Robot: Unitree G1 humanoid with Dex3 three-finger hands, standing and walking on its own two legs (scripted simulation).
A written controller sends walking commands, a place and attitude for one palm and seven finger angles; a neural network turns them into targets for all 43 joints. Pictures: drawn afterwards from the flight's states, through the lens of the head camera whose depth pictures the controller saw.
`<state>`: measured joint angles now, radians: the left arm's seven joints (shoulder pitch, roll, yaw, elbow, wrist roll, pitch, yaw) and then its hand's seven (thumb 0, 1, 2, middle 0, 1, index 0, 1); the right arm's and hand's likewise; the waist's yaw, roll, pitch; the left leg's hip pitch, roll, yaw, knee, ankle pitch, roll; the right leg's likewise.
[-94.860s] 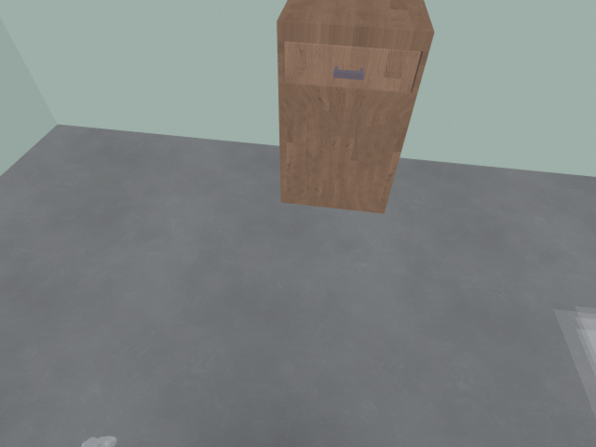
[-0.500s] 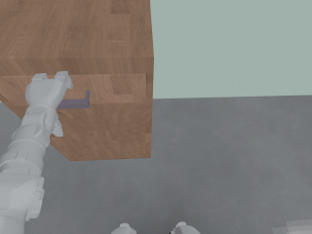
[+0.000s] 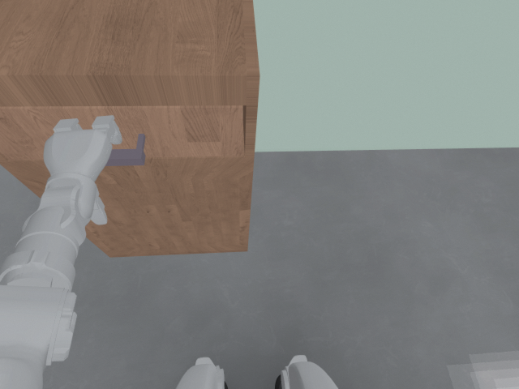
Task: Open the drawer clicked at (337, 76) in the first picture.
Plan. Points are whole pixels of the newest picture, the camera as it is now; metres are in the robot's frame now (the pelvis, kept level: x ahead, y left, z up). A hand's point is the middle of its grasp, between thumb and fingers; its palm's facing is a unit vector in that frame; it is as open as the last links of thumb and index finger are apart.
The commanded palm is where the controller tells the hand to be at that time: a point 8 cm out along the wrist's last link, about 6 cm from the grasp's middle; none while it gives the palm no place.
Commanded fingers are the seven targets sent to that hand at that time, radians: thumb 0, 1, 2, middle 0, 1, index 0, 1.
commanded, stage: lower the fingers behind the handle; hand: left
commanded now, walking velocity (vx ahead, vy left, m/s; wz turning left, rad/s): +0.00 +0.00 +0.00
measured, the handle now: (115, 148) +0.52 +0.24 -0.02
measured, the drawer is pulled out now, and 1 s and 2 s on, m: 0.00 0.00 0.00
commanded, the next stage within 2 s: close the thumb around the handle in 1.00 s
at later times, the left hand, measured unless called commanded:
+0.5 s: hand (95, 184) +0.46 +0.27 -0.03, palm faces -0.07 -0.02 -1.00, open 13.9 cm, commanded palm +0.45 +0.25 +0.02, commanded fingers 0.00 -0.50 0.30 -0.30 -1.20 -0.30 -1.20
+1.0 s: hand (97, 185) +0.46 +0.27 -0.04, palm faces -0.09 -0.01 -1.00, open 13.9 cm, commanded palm +0.45 +0.24 +0.01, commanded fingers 0.00 -0.50 0.30 -0.30 -1.20 -0.30 -1.20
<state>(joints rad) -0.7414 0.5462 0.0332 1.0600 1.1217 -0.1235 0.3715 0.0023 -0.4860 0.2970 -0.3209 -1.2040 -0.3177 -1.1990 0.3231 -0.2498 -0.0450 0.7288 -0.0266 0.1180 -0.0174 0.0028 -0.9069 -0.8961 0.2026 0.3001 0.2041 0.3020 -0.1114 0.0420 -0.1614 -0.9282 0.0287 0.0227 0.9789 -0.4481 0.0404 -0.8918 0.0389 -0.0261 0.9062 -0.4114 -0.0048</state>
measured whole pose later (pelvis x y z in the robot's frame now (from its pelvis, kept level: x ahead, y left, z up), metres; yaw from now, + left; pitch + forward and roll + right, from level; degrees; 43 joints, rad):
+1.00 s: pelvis -0.02 +0.00 -0.03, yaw +0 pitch +26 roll -4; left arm -0.80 0.58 0.01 1.08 1.12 -0.12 0.36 0.00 -0.49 0.30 -0.30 -1.20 -0.30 -1.20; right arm 0.33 -0.24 -0.04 0.74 -0.04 0.08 -0.03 0.00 -0.91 -0.90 0.20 0.30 0.20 0.30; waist -0.11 0.05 -0.18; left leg -1.10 0.03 -0.01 1.12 -0.48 0.03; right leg -1.05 0.04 -0.05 1.05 -0.45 -0.01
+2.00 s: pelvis -0.01 +0.00 -0.02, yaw +0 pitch +26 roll -4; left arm -0.76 0.56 0.02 1.04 1.12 -0.11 0.38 0.00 0.73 0.81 -0.34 -1.30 -0.36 -1.34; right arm 0.32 -0.24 -0.04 0.73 -0.04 0.11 -0.02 0.00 -0.91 -0.90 0.20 0.30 0.20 0.30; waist -0.10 0.04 -0.18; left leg -1.07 0.03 0.00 1.11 -0.49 0.04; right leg -1.03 0.04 -0.05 1.03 -0.46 -0.01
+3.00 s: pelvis +0.02 +0.00 +0.00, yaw +0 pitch +19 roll -2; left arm -0.10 0.41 0.02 0.50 1.08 -0.05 0.46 0.01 0.74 0.80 -0.30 -1.30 -0.35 -1.33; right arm 0.21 -0.23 -0.05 0.65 -0.03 0.13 -0.01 0.01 -0.91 -0.90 0.20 0.30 0.20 0.30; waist -0.02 0.04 -0.18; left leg -0.83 0.03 0.03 1.00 -0.51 0.04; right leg -0.80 0.04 -0.02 0.93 -0.47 -0.01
